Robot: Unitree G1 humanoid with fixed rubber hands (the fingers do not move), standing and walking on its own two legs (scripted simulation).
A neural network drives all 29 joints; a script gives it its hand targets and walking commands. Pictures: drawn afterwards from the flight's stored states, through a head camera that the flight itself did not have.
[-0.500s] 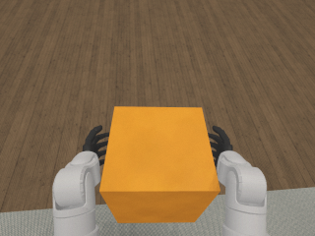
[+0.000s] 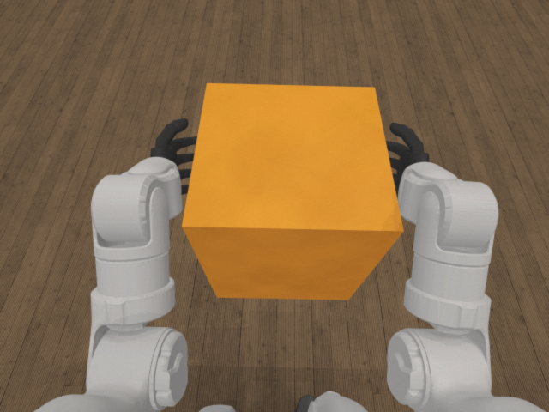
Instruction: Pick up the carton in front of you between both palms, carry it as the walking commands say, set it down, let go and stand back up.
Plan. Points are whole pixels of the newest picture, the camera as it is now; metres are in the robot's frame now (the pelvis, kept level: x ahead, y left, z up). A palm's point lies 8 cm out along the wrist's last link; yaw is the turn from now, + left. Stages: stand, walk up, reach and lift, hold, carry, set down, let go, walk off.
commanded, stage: carry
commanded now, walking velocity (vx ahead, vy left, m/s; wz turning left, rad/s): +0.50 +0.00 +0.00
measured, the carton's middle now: (286, 205) +0.37 +0.01 +0.08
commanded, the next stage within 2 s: none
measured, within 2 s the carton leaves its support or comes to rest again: neither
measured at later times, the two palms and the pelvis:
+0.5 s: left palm (218, 27) +0.74 +0.15 +0.15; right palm (377, 38) +0.71 -0.15 +0.15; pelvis +0.33 +0.03 +0.03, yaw -2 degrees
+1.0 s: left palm out of the picture +1.03 +0.15 +0.21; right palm out of the picture +1.05 -0.15 +0.21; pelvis +0.66 -0.02 +0.07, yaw +0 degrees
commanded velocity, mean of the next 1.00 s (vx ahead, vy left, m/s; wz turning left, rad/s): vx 0.50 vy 0.00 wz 0.00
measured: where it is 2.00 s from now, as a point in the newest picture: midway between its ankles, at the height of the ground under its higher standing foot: (290, 160)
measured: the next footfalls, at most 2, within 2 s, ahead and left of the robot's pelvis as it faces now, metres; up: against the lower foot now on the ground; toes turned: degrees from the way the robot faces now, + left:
left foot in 0.34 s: +0.43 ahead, +0.10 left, +0.03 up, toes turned +5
right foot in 0.76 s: +0.69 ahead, -0.10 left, +0.05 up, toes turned -7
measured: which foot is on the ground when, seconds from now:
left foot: up 0.00-0.32, down 0.34-0.78, up 0.80-1.00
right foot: down 0.00-0.34, up 0.36-0.74, down 0.76-1.00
